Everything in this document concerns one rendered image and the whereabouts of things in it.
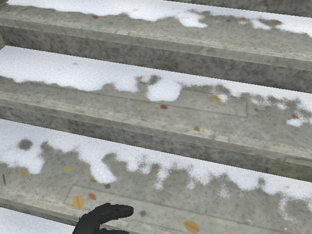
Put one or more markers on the left robot hand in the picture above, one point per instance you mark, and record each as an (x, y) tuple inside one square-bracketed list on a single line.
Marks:
[(89, 223)]

